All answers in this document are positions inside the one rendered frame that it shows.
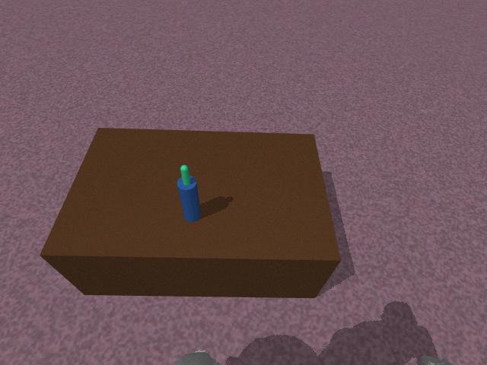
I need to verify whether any bottle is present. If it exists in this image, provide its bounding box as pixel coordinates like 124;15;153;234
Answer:
177;165;201;222

